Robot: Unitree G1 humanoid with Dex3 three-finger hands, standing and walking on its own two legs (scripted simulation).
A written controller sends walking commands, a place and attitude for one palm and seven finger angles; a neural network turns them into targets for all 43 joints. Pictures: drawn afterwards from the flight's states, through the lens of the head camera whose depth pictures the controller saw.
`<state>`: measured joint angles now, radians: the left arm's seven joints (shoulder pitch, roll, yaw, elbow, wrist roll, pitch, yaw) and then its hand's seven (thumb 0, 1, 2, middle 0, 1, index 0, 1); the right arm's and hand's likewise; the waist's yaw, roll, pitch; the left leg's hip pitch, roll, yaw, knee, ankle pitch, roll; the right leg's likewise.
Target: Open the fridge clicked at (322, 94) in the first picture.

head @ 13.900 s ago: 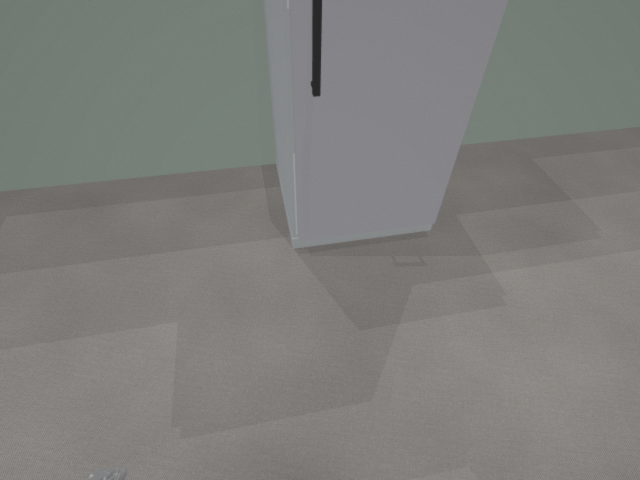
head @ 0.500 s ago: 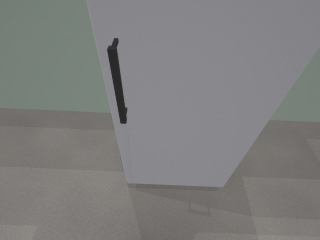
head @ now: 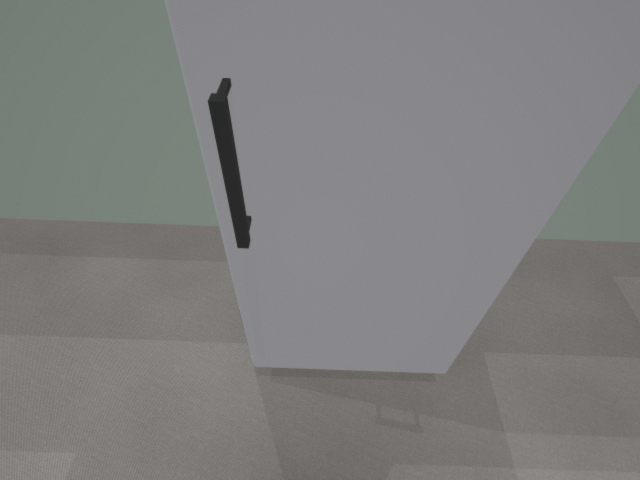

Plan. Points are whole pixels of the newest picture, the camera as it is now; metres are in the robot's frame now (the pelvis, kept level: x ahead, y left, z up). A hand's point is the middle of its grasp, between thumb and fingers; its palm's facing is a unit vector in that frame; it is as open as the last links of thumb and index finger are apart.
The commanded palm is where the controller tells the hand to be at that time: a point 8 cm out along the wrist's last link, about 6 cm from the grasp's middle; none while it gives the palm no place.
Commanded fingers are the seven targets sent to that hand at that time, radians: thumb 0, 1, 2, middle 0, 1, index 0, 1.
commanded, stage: raise the hand to about handle height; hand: left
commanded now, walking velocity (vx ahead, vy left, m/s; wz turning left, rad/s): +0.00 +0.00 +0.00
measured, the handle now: (235, 174) +0.51 +0.17 +0.10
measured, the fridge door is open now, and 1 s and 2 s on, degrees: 0 0 0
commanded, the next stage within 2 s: none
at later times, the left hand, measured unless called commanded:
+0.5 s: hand (158, 479) +0.13 +0.20 -0.05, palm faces +0.15 -0.99 +0.00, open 8.7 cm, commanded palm +0.12 +0.26 -0.03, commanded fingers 0.00 0.36 0.67 -0.24 -0.64 -0.24 -0.64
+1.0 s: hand (121, 412) +0.18 +0.24 +0.02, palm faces +0.06 -1.00 -0.04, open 11.7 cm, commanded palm +0.16 +0.29 +0.03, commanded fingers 0.00 -0.22 0.42 -0.28 -1.02 -0.28 -1.02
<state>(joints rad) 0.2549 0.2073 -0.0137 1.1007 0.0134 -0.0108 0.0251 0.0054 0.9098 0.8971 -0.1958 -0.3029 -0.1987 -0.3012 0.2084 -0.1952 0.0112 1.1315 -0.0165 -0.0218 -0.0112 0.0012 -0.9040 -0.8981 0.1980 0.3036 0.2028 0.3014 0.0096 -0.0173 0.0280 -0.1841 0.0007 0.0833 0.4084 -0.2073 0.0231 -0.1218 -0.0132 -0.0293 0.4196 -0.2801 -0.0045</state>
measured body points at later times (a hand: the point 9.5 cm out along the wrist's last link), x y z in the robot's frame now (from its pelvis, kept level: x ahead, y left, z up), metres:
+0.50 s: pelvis -0.03 -0.03 -0.08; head +0.00 -0.01 +0.37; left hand +0.12 +0.25 -0.05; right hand +0.20 -0.27 -0.11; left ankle +0.01 +0.10 -0.74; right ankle -0.03 -0.11 -0.74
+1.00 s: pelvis -0.03 +0.00 -0.05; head +0.00 +0.01 +0.40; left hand +0.18 +0.29 +0.02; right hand +0.13 -0.25 -0.13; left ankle +0.01 +0.10 -0.74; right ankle -0.03 -0.11 -0.74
